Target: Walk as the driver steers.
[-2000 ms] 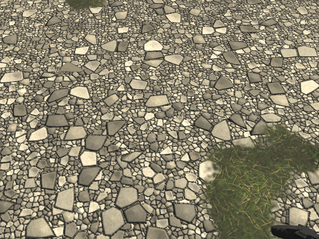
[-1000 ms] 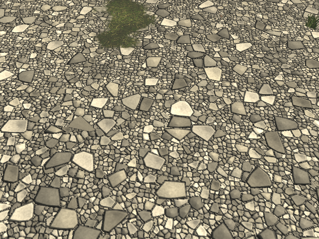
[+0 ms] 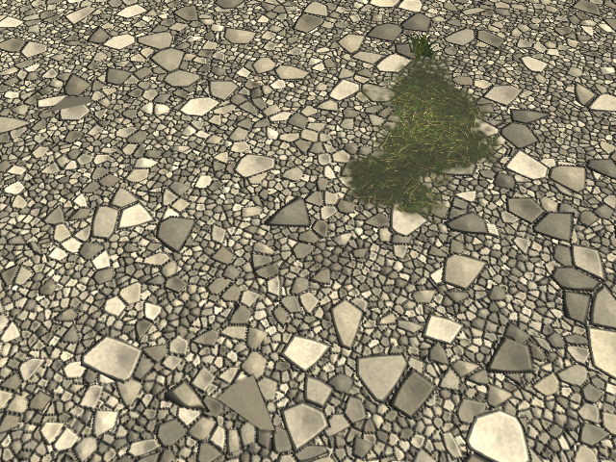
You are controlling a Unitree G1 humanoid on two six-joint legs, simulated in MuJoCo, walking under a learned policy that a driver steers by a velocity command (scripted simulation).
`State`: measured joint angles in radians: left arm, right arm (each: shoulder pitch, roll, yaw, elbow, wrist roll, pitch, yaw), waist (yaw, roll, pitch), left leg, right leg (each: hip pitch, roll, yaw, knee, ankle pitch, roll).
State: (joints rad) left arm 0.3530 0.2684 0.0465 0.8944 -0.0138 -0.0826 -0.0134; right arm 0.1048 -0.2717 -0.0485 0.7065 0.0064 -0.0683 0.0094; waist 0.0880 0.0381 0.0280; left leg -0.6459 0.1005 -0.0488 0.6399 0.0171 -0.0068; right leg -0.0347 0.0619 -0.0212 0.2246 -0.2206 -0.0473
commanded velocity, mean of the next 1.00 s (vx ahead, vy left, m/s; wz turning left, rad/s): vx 0.10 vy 0.00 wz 0.01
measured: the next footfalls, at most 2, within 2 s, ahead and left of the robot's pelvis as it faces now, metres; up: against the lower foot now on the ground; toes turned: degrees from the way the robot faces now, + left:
left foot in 0.12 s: +0.26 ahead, +0.14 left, +0.00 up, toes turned +0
right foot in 0.44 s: +0.24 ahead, -0.11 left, +0.00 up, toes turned -1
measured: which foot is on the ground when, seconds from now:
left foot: up 0.00-0.10, down 0.12-1.00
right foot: down 0.00-0.12, up 0.14-0.42, down 0.44-1.00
